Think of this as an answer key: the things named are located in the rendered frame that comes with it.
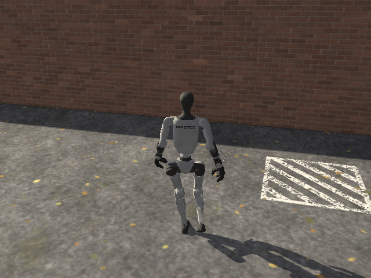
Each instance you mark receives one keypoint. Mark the left robot forearm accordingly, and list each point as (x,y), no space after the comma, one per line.
(159,152)

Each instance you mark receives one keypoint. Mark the right robot forearm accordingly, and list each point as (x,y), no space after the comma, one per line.
(215,156)

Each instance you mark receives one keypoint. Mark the robot left upper arm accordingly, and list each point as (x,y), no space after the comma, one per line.
(168,121)

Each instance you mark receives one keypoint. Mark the right robot hand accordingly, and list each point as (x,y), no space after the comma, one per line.
(221,173)

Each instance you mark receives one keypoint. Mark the robot right upper arm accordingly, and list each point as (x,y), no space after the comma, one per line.
(207,133)

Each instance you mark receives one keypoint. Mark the right robot shin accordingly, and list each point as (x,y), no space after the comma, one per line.
(199,205)

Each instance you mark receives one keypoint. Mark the left robot hand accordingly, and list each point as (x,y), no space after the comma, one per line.
(156,161)

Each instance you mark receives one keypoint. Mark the robot head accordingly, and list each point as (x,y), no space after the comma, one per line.
(186,101)

